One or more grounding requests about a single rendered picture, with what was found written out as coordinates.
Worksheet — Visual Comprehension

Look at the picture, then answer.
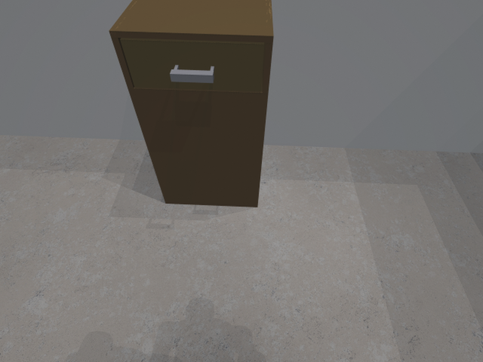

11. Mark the drawer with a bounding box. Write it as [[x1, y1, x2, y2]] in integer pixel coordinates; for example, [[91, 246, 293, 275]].
[[120, 38, 264, 91]]

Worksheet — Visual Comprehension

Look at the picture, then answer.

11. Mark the handle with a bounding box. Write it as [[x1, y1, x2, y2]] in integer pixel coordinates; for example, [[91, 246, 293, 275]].
[[170, 65, 214, 83]]

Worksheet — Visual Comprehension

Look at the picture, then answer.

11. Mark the cabinet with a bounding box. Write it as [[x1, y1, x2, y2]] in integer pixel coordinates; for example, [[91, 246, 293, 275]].
[[109, 0, 274, 207]]

